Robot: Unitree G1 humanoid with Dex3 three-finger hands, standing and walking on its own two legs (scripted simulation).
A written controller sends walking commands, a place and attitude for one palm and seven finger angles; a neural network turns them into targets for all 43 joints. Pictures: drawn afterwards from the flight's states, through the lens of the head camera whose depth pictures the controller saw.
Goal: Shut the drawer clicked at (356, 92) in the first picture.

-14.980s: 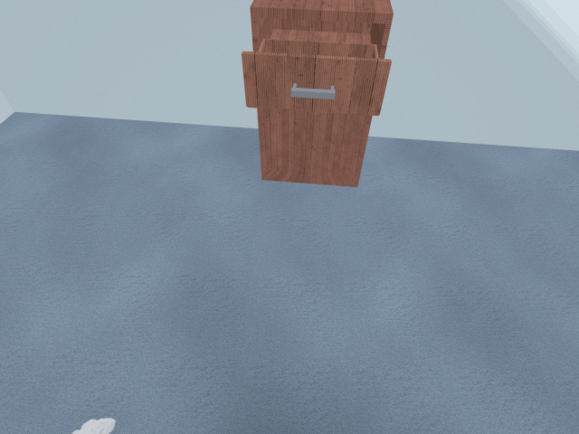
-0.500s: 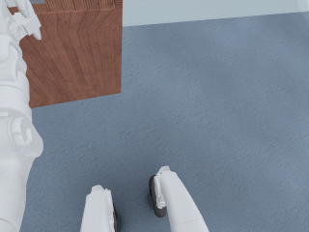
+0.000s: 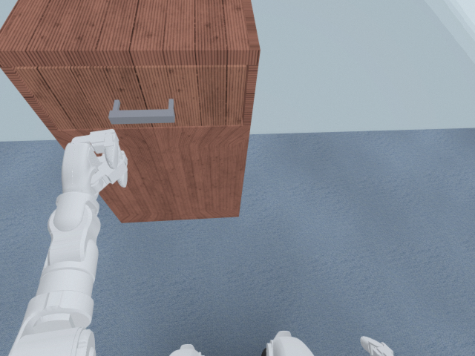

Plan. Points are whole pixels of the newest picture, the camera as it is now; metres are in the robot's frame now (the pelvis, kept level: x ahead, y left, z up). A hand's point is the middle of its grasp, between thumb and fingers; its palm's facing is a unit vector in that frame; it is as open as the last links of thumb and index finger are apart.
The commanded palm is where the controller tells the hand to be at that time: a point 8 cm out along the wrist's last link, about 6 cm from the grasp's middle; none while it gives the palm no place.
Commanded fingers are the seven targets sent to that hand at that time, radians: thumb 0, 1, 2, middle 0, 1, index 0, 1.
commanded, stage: draw the hand back to the body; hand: left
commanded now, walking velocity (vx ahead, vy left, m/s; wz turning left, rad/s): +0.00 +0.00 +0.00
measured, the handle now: (143, 110) +0.61 +0.20 -0.02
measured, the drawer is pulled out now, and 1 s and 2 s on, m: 0.00 0.00 0.00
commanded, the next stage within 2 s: step back with the hand held close in 0.96 s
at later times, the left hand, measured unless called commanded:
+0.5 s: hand (36, 231) +0.26 +0.22 +0.16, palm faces +0.30 -0.90 -0.30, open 3.3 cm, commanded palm +0.21 +0.26 +0.17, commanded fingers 0.00 0.90 0.90 -1.40 -1.60 -1.40 -1.60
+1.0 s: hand out of the picture +0.17 +0.24 +0.21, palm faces +0.44 -0.81 -0.40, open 3.2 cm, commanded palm +0.12 +0.27 +0.23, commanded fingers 0.00 0.90 0.90 -1.40 -1.60 -1.40 -1.60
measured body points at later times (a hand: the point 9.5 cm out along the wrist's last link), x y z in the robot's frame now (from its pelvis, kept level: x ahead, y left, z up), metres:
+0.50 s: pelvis +0.01 +0.00 +0.05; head +0.01 -0.02 +0.50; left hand +0.24 +0.27 +0.18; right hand +0.21 -0.21 -0.03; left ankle -0.05 +0.11 -0.69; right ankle +0.02 -0.14 -0.69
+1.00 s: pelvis -0.01 -0.01 +0.05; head -0.03 -0.03 +0.50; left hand +0.14 +0.28 +0.23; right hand +0.18 -0.23 -0.03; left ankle -0.05 +0.11 -0.69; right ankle +0.02 -0.14 -0.69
